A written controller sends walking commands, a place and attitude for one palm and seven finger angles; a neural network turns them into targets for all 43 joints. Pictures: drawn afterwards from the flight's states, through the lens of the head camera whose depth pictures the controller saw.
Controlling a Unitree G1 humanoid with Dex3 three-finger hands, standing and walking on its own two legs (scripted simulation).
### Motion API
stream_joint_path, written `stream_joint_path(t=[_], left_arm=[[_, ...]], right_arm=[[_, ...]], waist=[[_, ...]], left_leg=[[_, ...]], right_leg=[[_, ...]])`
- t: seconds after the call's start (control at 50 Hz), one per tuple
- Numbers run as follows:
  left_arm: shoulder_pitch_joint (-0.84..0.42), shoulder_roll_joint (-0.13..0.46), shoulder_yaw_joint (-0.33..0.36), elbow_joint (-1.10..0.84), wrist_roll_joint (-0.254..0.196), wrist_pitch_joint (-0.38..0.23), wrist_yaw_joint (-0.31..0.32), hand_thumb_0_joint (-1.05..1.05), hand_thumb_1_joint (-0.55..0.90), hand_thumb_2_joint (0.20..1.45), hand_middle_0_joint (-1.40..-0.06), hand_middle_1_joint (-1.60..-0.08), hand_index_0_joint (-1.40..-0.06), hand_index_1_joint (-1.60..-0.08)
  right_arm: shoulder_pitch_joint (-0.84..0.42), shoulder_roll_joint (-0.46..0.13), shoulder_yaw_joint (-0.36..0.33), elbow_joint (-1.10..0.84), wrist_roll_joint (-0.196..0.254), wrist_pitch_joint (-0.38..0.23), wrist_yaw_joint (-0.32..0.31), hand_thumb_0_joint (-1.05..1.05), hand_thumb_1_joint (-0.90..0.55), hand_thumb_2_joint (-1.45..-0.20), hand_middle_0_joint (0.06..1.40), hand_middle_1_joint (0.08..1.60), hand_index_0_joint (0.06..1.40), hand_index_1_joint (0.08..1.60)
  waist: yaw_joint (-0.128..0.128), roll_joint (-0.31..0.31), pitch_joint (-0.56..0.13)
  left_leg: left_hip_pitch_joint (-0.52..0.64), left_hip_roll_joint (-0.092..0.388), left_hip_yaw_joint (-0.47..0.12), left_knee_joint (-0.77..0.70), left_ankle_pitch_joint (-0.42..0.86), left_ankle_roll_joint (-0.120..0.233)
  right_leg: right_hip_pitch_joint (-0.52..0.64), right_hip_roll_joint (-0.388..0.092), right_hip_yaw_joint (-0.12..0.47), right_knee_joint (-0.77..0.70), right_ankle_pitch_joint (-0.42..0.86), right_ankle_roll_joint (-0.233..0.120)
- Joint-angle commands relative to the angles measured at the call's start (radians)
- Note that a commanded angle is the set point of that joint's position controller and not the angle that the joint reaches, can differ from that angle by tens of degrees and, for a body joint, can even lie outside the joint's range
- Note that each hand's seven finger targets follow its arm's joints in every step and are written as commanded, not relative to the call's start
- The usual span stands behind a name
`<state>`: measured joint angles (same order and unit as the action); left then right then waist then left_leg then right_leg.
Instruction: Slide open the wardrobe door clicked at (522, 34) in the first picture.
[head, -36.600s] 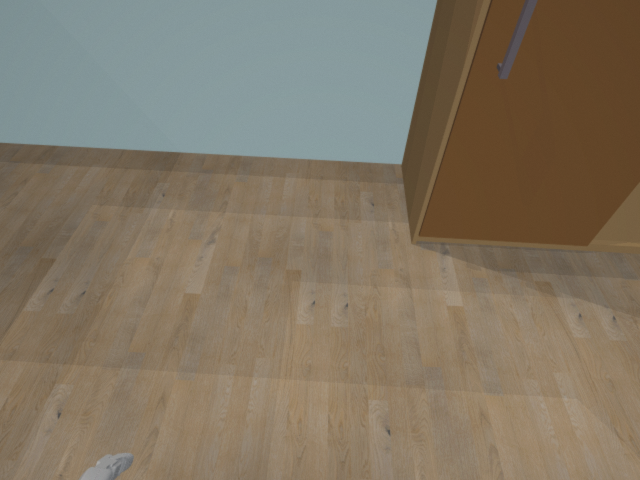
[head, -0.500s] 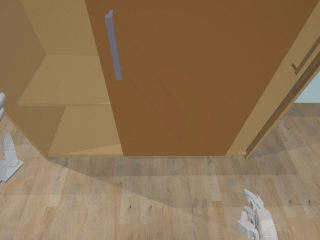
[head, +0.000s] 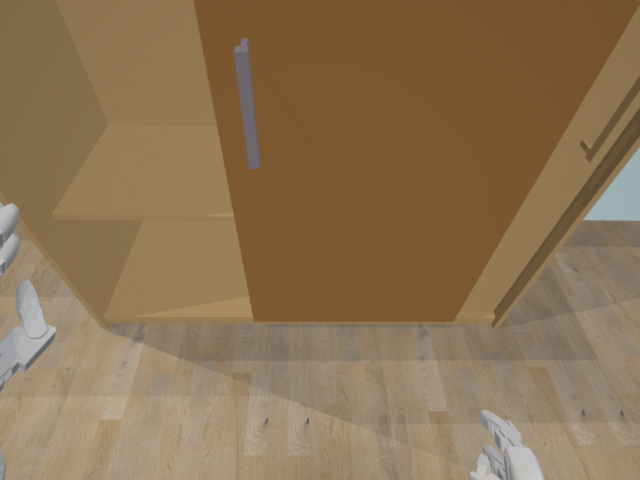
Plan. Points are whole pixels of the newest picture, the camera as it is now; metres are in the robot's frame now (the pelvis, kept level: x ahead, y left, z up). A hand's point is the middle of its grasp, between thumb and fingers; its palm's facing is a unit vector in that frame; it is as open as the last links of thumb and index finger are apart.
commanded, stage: stop stepping back and stand still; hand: left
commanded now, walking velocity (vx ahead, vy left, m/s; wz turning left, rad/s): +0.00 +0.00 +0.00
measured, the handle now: (250, 108) +0.69 +0.18 +0.10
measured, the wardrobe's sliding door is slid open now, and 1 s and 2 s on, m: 0.51 0.51 0.51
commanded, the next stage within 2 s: let the arm hang, fingers relaxed in 0.04 s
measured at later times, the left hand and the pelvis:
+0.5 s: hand out of the picture +0.03 +0.18 -0.19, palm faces +0.02 -0.99 -0.16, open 7.2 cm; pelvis -0.02 +0.00 -0.01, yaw +4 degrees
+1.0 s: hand out of the picture +0.05 +0.25 -0.15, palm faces +0.03 -0.94 -0.34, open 7.4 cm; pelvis -0.01 +0.01 +0.00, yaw +2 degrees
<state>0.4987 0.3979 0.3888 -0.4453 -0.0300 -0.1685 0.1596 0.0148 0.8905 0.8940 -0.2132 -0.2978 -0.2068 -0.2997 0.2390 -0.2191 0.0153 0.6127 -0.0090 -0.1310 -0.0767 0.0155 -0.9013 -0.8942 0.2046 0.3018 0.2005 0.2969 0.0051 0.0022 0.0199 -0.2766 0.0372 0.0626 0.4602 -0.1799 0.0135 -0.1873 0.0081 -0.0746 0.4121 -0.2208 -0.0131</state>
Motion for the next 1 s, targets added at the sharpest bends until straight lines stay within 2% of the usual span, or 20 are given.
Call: stream_joint_path(t=[0.0, 0.1, 0.12, 0.14, 0.16, 0.2, 0.24, 0.28, 0.32, 0.34, 0.36, 0.38, 0.42, 0.46, 0.5, 0.56, 0.58, 0.7, 0.76, 0.98], left_arm=[[0.006, 0.164, 0.116, -0.158, -0.006, -0.058, 0.013, 0.000, 0.900, 0.900, -0.200, -0.300, -0.200, -0.300], [-0.011, 0.173, 0.121, -0.176, -0.002, -0.063, 0.013, 0.000, 0.900, 0.900, -0.200, -0.300, -0.200, -0.300], [-0.089, 0.020, -0.283, 0.599, 0.059, 0.075, -0.130, 0.000, 0.900, 0.900, -0.200, -0.300, -0.200, -0.300], [-0.109, 0.030, -0.255, 0.605, 0.044, 0.151, -0.153, 0.000, 0.900, 0.900, -0.200, -0.300, -0.200, -0.300], [-0.116, 0.015, -0.257, 0.597, 0.040, 0.172, -0.158, 0.000, 0.900, 0.900, -0.200, -0.300, -0.200, -0.300], [-0.151, 0.022, -0.276, 0.684, 0.047, 0.168, -0.158, 0.000, 0.900, 0.900, -0.200, -0.300, -0.200, -0.300], [-0.177, 0.043, -0.285, 0.795, 0.051, 0.165, -0.157, 0.000, 0.900, 0.900, -0.200, -0.300, -0.200, -0.300], [-0.208, 0.056, -0.301, 0.916, 0.058, 0.158, -0.156, 0.000, 0.900, 0.900, -0.200, -0.300, -0.200, -0.300], [-0.286, 0.065, -0.318, 1.020, 0.059, 0.164, -0.155, 0.000, 0.900, 0.900, -0.200, -0.300, -0.200, -0.300], [-0.334, 0.064, -0.326, 1.053, 0.059, 0.168, -0.149, 0.000, 0.900, 0.900, -0.200, -0.300, -0.200, -0.300], [-0.358, 0.055, -0.331, 1.084, 0.059, 0.170, -0.146, 0.000, 0.900, 0.900, -0.200, -0.300, -0.200, -0.300], [-0.369, 0.057, -0.334, 1.113, 0.059, 0.171, -0.141, 0.000, 0.900, 0.900, -0.200, -0.300, -0.200, -0.300], [-0.357, 0.037, -0.342, 1.191, 0.051, 0.164, -0.144, 0.000, 0.900, 0.900, -0.200, -0.300, -0.200, -0.300], [-0.304, -0.002, -0.350, 1.262, 0.044, 0.166, -0.143, 0.000, 0.900, 0.900, -0.200, -0.300, -0.200, -0.300], [-0.252, -0.001, -0.335, 1.330, 0.043, 0.169, -0.143, 0.000, 0.900, 0.900, -0.200, -0.300, -0.200, -0.300], [-0.238, -0.004, -0.338, 1.397, 0.041, 0.165, -0.148, 0.000, 0.900, 0.900, -0.200, -0.300, -0.200, -0.300], [-0.246, -0.008, -0.341, 1.410, 0.042, 0.165, -0.148, 0.000, 0.900, 0.900, -0.200, -0.300, -0.200, -0.300], [-0.302, 0.019, -0.337, 1.464, 0.047, 0.158, -0.151, 0.000, 0.900, 0.900, -0.200, -0.300, -0.200, -0.300], [-0.323, 0.035, -0.335, 1.484, 0.048, 0.156, -0.151, 0.000, 0.900, 0.900, -0.200, -0.300, -0.200, -0.300], [-0.372, 0.080, -0.340, 1.510, 0.046, 0.138, -0.152, 0.000, 0.900, 0.900, -0.200, -0.300, -0.200, -0.300]], right_arm=[[-0.103, -0.120, -0.050, -0.156, 0.001, -0.059, -0.009, 0.000, -0.900, -0.900, 0.200, 0.300, 0.200, 0.300], [-0.108, -0.122, -0.052, -0.152, 0.000, -0.059, -0.010, 0.000, -0.900, -0.900, 0.200, 0.300, 0.200, 0.300], [-0.145, -0.328, -0.099, 0.115, 0.008, -0.076, 0.084, 0.000, -0.900, -0.900, 0.200, 0.300, 0.200, 0.300], [-0.093, -0.288, -0.096, 0.082, 0.022, 0.010, 0.084, 0.000, -0.900, -0.900, 0.200, 0.300, 0.200, 0.300], [-0.098, -0.283, -0.089, 0.055, 0.019, 0.036, 0.079, 0.000, -0.900, -0.900, 0.200, 0.300, 0.200, 0.300], [-0.102, -0.281, -0.078, 0.062, 0.000, 0.057, 0.075, 0.000, -0.900, -0.900, 0.200, 0.300, 0.200, 0.300], [-0.113, -0.285, -0.069, 0.080, -0.011, 0.072, 0.072, 0.000, -0.900, -0.900, 0.200, 0.300, 0.200, 0.300], [-0.112, -0.243, -0.062, 0.111, -0.009, 0.084, 0.076, 0.000, -0.900, -0.900, 0.200, 0.300, 0.200, 0.300], [-0.086, -0.178, -0.052, 0.158, -0.013, 0.114, 0.077, 0.000, -0.900, -0.900, 0.200, 0.300, 0.200, 0.300], [-0.066, -0.170, -0.055, 0.179, -0.019, 0.131, 0.074, 0.000, -0.900, -0.900, 0.200, 0.300, 0.200, 0.300], [-0.059, -0.164, -0.056, 0.196, -0.022, 0.140, 0.071, 0.000, -0.900, -0.900, 0.200, 0.300, 0.200, 0.300], [-0.042, -0.163, -0.056, 0.207, -0.024, 0.144, 0.069, 0.000, -0.900, -0.900, 0.200, 0.300, 0.200, 0.300], [-0.021, -0.147, -0.050, 0.247, -0.020, 0.139, 0.067, 0.000, -0.900, -0.900, 0.200, 0.300, 0.200, 0.300], [-0.050, -0.169, -0.044, 0.274, -0.022, 0.129, 0.059, 0.000, -0.900, -0.900, 0.200, 0.300, 0.200, 0.300], [-0.067, -0.181, -0.050, 0.296, -0.022, 0.125, 0.055, 0.000, -0.900, -0.900, 0.200, 0.300, 0.200, 0.300], [-0.052, -0.180, -0.053, 0.328, -0.017, 0.128, 0.051, 0.000, -0.900, -0.900, 0.200, 0.300, 0.200, 0.300], [-0.043, -0.174, -0.054, 0.332, -0.015, 0.131, 0.050, 0.000, -0.900, -0.900, 0.200, 0.300, 0.200, 0.300], [-0.027, -0.194, -0.068, 0.380, -0.016, 0.134, 0.052, 0.000, -0.900, -0.900, 0.200, 0.300, 0.200, 0.300], [-0.036, -0.208, -0.071, 0.398, -0.017, 0.133, 0.054, 0.000, -0.900, -0.900, 0.200, 0.300, 0.200, 0.300], [-0.126, -0.253, -0.062, 0.430, -0.012, 0.112, 0.061, 0.000, -0.900, -0.900, 0.200, 0.300, 0.200, 0.300]], waist=[[0.008, 0.038, -0.093], [0.006, 0.052, -0.091], [-0.051, 0.076, -0.050], [-0.032, 0.098, -0.088], [-0.031, 0.152, -0.063], [-0.019, 0.081, -0.096], [0.000, -0.046, -0.110], [0.001, -0.163, -0.137], [-0.030, -0.254, -0.082], [-0.042, -0.242, -0.062], [-0.045, -0.183, -0.045], [-0.055, -0.133, -0.052], [-0.059, 0.021, -0.060], [-0.019, 0.140, -0.044], [0.009, 0.249, -0.085], [0.010, 0.197, -0.114], [0.006, 0.123, -0.102], [-0.013, 0.000, -0.009], [-0.017, -0.016, 0.015], [-0.007, -0.003, -0.034]], left_leg=[[0.005, 0.047, -0.104, -0.109, -0.026, 0.001], [0.010, 0.048, -0.101, -0.111, -0.056, 0.004], [-0.057, 0.106, -0.144, 0.047, 0.215, 0.014], [-0.024, 0.128, -0.142, 0.009, 0.235, 0.016], [-0.070, 0.156, -0.171, -0.030, 0.169, 0.040], [-0.121, 0.177, -0.249, -0.063, 0.139, 0.094], [-0.134, 0.167, -0.266, -0.050, 0.132, 0.105], [-0.114, 0.080, -0.185, 0.033, 0.078, 0.061], [-0.052, -0.026, -0.086, 0.172, -0.105, 0.015], [-0.015, -0.040, -0.060, 0.238, -0.152, 0.007], [0.003, -0.036, -0.056, 0.264, -0.156, 0.008], [0.026, -0.031, -0.055, 0.248, -0.118, 0.008], [0.067, 0.007, -0.097, 0.120, 0.051, 0.013], [-0.003, 0.083, -0.186, -0.019, 0.071, 0.035], [-0.059, 0.101, -0.221, -0.074, 0.045, 0.055], [-0.058, 0.089, -0.208, -0.094, -0.043, 0.047], [-0.045, 0.089, -0.209, -0.099, -0.067, 0.043], [-0.019, 0.070, -0.184, -0.117, -0.162, 0.038], [-0.006, 0.067, -0.187, -0.132, -0.178, 0.038], [0.077, 0.085, -0.178, -0.167, 0.018, 0.036]], right_leg=[[0.020, -0.048, 0.091, -0.071, 0.031, 0.007], [0.005, -0.050, 0.096, -0.072, 0.020, 0.006], [-0.097, -0.132, 0.038, 0.094, 0.139, -0.016], [-0.119, -0.112, 0.057, 0.102, 0.013, -0.016], [-0.133, -0.079, 0.034, 0.169, -0.110, -0.012], [-0.095, -0.046, 0.053, 0.267, -0.180, -0.015], [-0.042, -0.054, 0.073, 0.220, -0.117, -0.022], [-0.021, -0.122, 0.133, 0.099, -0.005, -0.040], [-0.164, -0.246, 0.249, -0.062, -0.096, -0.105], [-0.219, -0.275, 0.269, -0.106, -0.124, -0.138], [-0.235, -0.268, 0.260, -0.112, -0.104, -0.149], [-0.223, -0.254, 0.236, -0.092, -0.056, -0.146], [-0.185, -0.204, 0.182, -0.007, 0.032, -0.103], [-0.094, -0.114, 0.123, 0.031, -0.029, -0.040], [0.028, -0.093, 0.089, 0.052, -0.024, -0.027], [0.075, -0.095, 0.091, 0.013, -0.026, -0.031], [0.057, -0.095, 0.086, -0.005, -0.043, -0.033], [-0.039, -0.117, 0.117, -0.088, -0.146, -0.047], [-0.068, -0.119, 0.126, -0.106, -0.186, -0.047], [0.003, -0.126, 0.120, -0.099, -0.004, -0.029]])
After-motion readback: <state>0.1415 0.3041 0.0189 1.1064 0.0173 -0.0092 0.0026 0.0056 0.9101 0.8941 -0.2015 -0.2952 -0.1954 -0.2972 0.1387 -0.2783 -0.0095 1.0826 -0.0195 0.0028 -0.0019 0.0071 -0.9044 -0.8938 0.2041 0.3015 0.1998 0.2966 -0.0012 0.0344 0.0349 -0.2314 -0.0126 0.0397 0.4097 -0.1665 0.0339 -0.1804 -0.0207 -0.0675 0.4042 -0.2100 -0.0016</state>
